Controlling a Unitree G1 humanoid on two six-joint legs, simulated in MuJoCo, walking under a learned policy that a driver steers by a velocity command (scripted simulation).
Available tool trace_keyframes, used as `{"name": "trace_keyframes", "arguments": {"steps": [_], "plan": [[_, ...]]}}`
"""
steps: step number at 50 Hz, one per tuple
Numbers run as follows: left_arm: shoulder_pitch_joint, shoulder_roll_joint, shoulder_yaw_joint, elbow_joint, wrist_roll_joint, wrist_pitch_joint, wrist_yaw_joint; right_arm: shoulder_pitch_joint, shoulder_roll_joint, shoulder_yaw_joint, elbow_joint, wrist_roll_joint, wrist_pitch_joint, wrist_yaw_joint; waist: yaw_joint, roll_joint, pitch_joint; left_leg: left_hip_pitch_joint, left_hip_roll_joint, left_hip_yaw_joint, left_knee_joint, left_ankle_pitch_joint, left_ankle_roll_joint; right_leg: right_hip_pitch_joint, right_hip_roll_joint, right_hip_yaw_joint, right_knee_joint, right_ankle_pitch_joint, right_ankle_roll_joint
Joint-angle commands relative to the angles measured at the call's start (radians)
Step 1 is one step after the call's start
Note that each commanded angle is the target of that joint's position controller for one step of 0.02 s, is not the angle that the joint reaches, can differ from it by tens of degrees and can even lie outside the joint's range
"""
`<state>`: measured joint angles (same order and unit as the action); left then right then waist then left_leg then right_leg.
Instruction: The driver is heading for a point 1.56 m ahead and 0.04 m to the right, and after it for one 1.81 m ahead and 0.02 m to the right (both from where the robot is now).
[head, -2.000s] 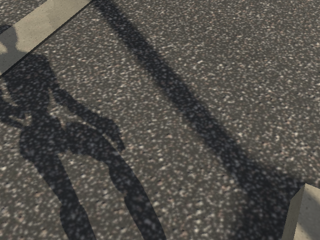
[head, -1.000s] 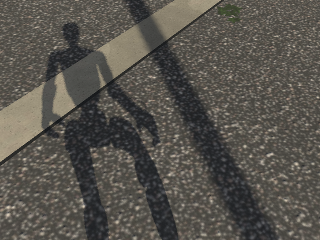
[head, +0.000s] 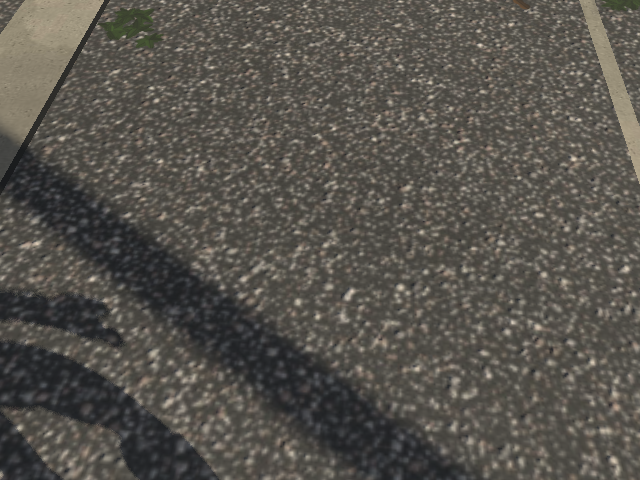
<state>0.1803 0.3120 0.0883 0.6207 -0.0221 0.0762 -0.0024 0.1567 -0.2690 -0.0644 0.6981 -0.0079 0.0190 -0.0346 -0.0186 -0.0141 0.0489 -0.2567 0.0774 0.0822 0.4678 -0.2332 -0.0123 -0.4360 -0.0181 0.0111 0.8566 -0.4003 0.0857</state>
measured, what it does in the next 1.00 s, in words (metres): steps on the spot: right foot, then left foot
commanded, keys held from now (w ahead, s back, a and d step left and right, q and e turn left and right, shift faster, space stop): e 0.24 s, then no key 0.76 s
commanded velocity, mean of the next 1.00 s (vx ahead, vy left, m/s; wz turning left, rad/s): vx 0.00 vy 0.00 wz -0.28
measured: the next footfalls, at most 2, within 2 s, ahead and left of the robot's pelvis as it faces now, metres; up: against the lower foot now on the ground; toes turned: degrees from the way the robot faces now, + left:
right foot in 0.08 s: +0.03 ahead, -0.13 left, +0.00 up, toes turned -6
left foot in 0.52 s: +0.08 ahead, +0.09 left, +0.00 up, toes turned -15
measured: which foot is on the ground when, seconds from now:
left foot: down 0.00-0.08, up 0.10-0.50, down 0.52-1.00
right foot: up 0.00-0.06, down 0.08-1.00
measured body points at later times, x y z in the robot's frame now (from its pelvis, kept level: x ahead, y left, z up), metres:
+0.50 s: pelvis +0.00 -0.03 -0.01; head +0.03 -0.03 +0.44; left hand +0.24 +0.20 -0.09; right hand +0.09 -0.33 -0.10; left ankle +0.05 +0.11 -0.73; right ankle -0.01 -0.13 -0.74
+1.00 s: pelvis +0.02 +0.00 -0.01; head +0.03 +0.00 +0.44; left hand +0.20 +0.23 -0.12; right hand +0.11 -0.28 -0.11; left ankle +0.04 +0.10 -0.74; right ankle -0.01 -0.13 -0.74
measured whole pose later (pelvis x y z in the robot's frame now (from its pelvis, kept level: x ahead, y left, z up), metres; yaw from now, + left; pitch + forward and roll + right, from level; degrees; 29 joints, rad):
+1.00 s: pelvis +0.02 +0.00 -0.01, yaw -14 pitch -1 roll +0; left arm 0.22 0.24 0.05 0.77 0.01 0.03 0.03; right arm 0.17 -0.23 -0.02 0.73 -0.01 -0.02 0.00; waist 0.00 0.00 0.03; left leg -0.21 -0.02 0.00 0.53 -0.29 0.02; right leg -0.22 0.04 0.14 0.53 -0.28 0.02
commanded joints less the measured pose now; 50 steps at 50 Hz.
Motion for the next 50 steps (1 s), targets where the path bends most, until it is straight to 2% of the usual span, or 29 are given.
{"name": "trace_keyframes", "arguments": {"steps": [1, 3, 4, 5, 6, 7, 8, 9, 10, 11, 13, 16, 18, 21, 23, 24, 25, 26, 27, 28, 29, 31, 33, 40, 50], "plan": [[-0.039, 0.084, 0.022, -0.1, -0.001, -0.012, -0.012, -0.003, -0.219, -0.066, -0.049, 0.017, -0.01, 0.006, -0.02, 0.227, -0.125, 0.162, 0.236, -0.149, -0.088, 0.387, 0.21, 0.03, 0.014, -0.066, -0.157, 0.026, -0.032], [0.028, 0.081, 0.03, -0.077, 0.001, -0.01, -0.017, -0.023, -0.211, -0.066, -0.041, 0.038, -0.012, 0.008, 0.027, 0.202, -0.13, 0.118, 0.219, -0.102, -0.008, 0.349, 0.157, 0.162, 0.039, -0.095, -0.368, 0.178, -0.085], [0.065, 0.105, 0.041, -0.065, 0.003, -0.01, -0.009, 0.027, -0.178, -0.058, -0.018, 0.037, -0.017, 0.011, 0.035, 0.136, -0.14, 0.036, 0.185, -0.047, 0.081, 0.253, 0.092, 0.29, 0.042, -0.054, -0.464, 0.294, -0.121], [0.1, 0.206, 0.068, -0.074, 0.002, -0.015, 0.005, 0.044, -0.12, -0.042, -0.03, -0.002, -0.019, 0.017, 0.021, -0.115, -0.153, -0.198, 0.085, 0.057, 0.343, -0.064, -0.01, 0.472, -0.157, 0.232, -0.498, 0.608, -0.197], [0.092, 0.285, 0.076, -0.094, 0.034, -0.03, 0.003, -0.042, -0.1, -0.029, -0.097, -0.025, -0.025, 0.009, 0.043, -0.319, -0.151, -0.439, -0.056, 0.001, 0.556, -0.443, -0.069, 0.465, -0.37, 0.522, -0.486, 0.796, -0.413], [0.106, 0.222, 0.061, -0.093, 0.05, -0.053, -0.003, -0.103, -0.15, -0.045, -0.098, -0.013, -0.026, 0.002, 0.101, -0.188, -0.191, -0.44, -0.043, -0.123, 0.698, -0.444, -0.066, 0.434, -0.354, 0.491, -0.508, 0.716, -0.452], [0.064, 0.195, 0.047, -0.081, 0.046, -0.066, 0.001, -0.102, -0.162, -0.051, -0.093, 0.004, -0.023, 0.001, 0.066, -0.153, -0.154, -0.441, -0.029, -0.146, 0.725, -0.361, -0.052, 0.396, -0.295, 0.401, -0.508, 0.643, -0.398], [0.008, 0.175, 0.043, -0.083, 0.028, -0.069, 0.008, -0.077, -0.159, -0.055, -0.07, 0.003, -0.019, -0.006, 0.038, -0.104, -0.133, -0.439, -0.021, -0.152, 0.697, -0.278, -0.051, 0.37, -0.235, 0.344, -0.506, 0.561, -0.341], [-0.032, 0.154, 0.033, -0.087, 0.01, -0.066, 0.015, -0.065, -0.168, -0.059, -0.065, -0.005, -0.015, -0.012, 0.024, -0.11, -0.118, -0.433, -0.02, -0.157, 0.671, -0.219, -0.057, 0.347, -0.212, 0.322, -0.505, 0.557, -0.316], [-0.046, 0.147, 0.027, -0.09, 0.01, -0.061, 0.022, -0.051, -0.162, -0.059, -0.059, -0.008, -0.015, -0.01, 0.011, -0.123, -0.125, -0.386, -0.037, -0.148, 0.683, -0.175, -0.066, 0.308, -0.188, 0.302, -0.505, 0.59, -0.312], [-0.051, 0.138, 0.021, -0.089, 0.02, -0.056, 0.03, -0.018, -0.141, -0.054, -0.047, 0.001, -0.018, -0.002, 0.001, -0.119, -0.151, -0.346, -0.057, -0.136, 0.645, -0.122, -0.077, 0.302, -0.168, 0.278, -0.503, 0.587, -0.314], [-0.038, 0.131, 0.017, -0.075, 0.021, -0.054, 0.035, -0.039, -0.108, -0.036, -0.047, 0.005, -0.018, 0.005, 0.023, -0.122, -0.153, -0.293, -0.053, -0.131, 0.47, -0.092, -0.083, 0.31, -0.156, 0.273, -0.49, 0.528, -0.307], [-0.035, 0.138, 0.017, -0.068, 0.026, -0.051, 0.033, -0.052, -0.102, -0.03, -0.053, 0.006, -0.018, 0.012, 0.038, -0.136, -0.143, -0.232, -0.051, -0.128, 0.385, -0.106, -0.078, 0.28, -0.162, 0.293, -0.487, 0.47, -0.314], [-0.037, 0.138, 0.011, -0.056, 0.03, -0.047, 0.021, -0.054, -0.117, -0.03, -0.061, 0.013, -0.022, 0.02, 0.052, -0.144, -0.118, -0.148, -0.057, -0.118, 0.283, -0.138, -0.063, 0.235, -0.171, 0.338, -0.478, 0.424, -0.322], [-0.053, 0.121, 0.001, -0.047, 0.025, -0.047, 0.015, -0.037, -0.111, -0.028, -0.06, 0.015, -0.029, 0.027, 0.037, -0.135, -0.108, -0.085, -0.061, -0.113, 0.168, -0.111, -0.048, 0.223, -0.163, 0.361, -0.456, 0.422, -0.311], [-0.071, 0.105, -0.008, -0.044, 0.019, -0.047, 0.015, -0.01, -0.097, -0.025, -0.052, 0.012, -0.034, 0.031, 0.011, -0.123, -0.107, -0.014, -0.066, -0.103, 0.046, -0.026, -0.035, 0.203, -0.143, 0.355, -0.437, 0.414, -0.289], [-0.058, 0.081, -0.017, -0.033, 0.017, -0.051, 0.014, 0.008, -0.092, -0.021, -0.048, 0.0, -0.041, 0.034, -0.006, -0.097, -0.109, 0.076, -0.054, -0.117, -0.086, 0.122, -0.018, 0.173, -0.115, 0.346, -0.428, 0.37, -0.246], [-0.018, 0.05, -0.027, -0.025, 0.034, -0.059, 0.016, 0.023, -0.138, -0.026, -0.056, -0.018, -0.046, 0.031, 0.015, -0.015, -0.134, 0.172, 0.049, -0.212, -0.096, 0.307, 0.013, 0.127, -0.06, 0.304, -0.372, 0.256, -0.183], [0.057, 0.045, -0.025, -0.014, 0.042, -0.069, 0.012, -0.02, -0.199, -0.034, -0.06, -0.026, -0.045, 0.029, 0.098, 0.154, -0.129, 0.153, 0.141, -0.301, -0.07, 0.404, 0.097, 0.097, 0.044, 0.183, -0.321, 0.089, -0.127], [0.035, 0.059, -0.024, -0.009, 0.048, -0.069, 0.016, -0.052, -0.131, -0.017, -0.06, -0.023, -0.047, 0.032, 0.084, 0.199, -0.135, 0.047, 0.164, -0.338, -0.106, 0.264, 0.164, 0.185, 0.032, 0.145, -0.341, 0.062, -0.086], [0.004, 0.078, -0.018, -0.005, 0.047, -0.066, 0.018, -0.077, -0.095, -0.005, -0.067, -0.019, -0.05, 0.037, 0.071, 0.177, -0.11, 0.026, 0.113, -0.3, -0.111, 0.138, 0.138, 0.213, 0.025, 0.142, -0.359, 0.116, -0.076], [-0.034, 0.076, -0.015, -0.001, 0.043, -0.052, 0.02, -0.064, -0.11, -0.006, -0.064, -0.013, -0.058, 0.038, 0.04, 0.149, -0.079, 0.023, 0.048, -0.235, -0.097, 0.04, 0.075, 0.203, 0.028, 0.15, -0.364, 0.188, -0.089], [-0.027, 0.063, -0.017, 0.007, 0.037, -0.049, 0.017, -0.036, -0.111, -0.003, -0.056, -0.012, -0.065, 0.033, 0.03, 0.111, -0.067, 0.027, 0.026, -0.208, -0.078, 0.028, 0.055, 0.2, 0.019, 0.165, -0.383, 0.224, -0.103], [0.0, 0.037, -0.017, 0.051, 0.034, -0.062, 0.02, -0.013, -0.088, 0.009, -0.058, -0.007, -0.054, 0.026, 0.011, 0.012, -0.071, 0.066, -0.005, -0.174, -0.033, 0.062, 0.055, 0.189, 0.011, 0.179, -0.398, 0.282, -0.096], [0.035, 0.038, -0.015, 0.102, 0.032, -0.063, 0.039, -0.004, -0.073, 0.019, -0.025, -0.004, -0.056, 0.034, 0.018, 0.005, -0.065, 0.056, -0.024, -0.159, -0.037, 0.089, 0.054, 0.234, 0.003, 0.183, -0.397, 0.333, -0.085]]}}
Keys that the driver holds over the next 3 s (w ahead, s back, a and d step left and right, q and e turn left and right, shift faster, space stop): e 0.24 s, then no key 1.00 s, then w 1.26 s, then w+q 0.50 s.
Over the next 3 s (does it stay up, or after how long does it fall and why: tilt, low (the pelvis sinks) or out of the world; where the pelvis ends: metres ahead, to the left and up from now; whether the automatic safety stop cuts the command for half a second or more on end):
stays up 0.81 -0.25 0.00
